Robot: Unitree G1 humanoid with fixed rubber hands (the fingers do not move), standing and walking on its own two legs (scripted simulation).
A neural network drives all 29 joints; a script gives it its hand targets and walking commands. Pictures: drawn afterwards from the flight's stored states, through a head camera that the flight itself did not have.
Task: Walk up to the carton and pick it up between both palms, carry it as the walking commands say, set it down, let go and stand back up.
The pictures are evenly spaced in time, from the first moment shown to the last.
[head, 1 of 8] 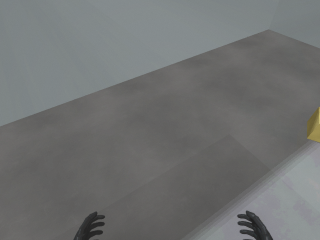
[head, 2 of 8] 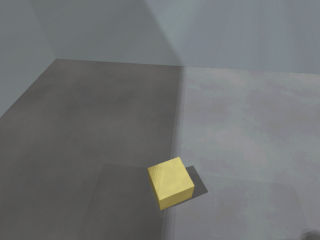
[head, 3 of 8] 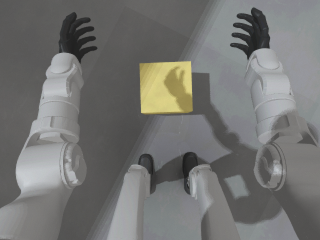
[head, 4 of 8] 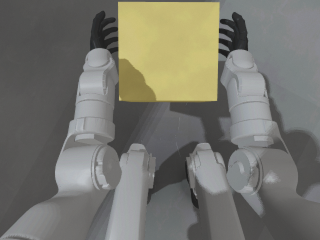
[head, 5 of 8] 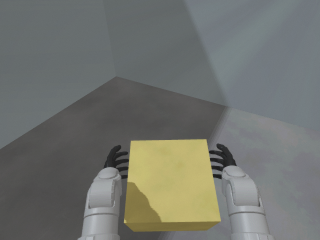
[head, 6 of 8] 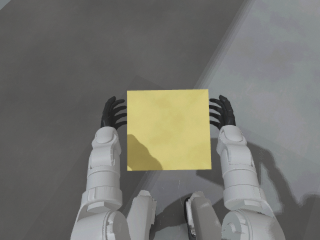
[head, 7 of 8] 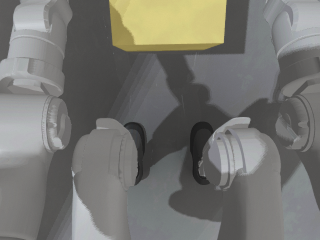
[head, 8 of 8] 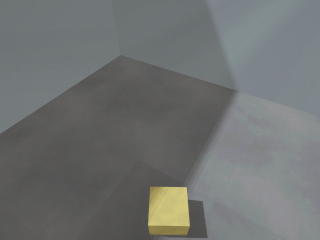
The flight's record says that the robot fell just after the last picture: no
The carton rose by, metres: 0.71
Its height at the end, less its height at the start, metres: +0.00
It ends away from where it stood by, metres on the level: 0.01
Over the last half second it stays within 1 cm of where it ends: yes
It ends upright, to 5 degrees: yes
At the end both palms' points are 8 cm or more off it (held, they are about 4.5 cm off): yes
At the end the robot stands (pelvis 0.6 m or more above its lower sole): yes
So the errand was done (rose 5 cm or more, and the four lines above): yes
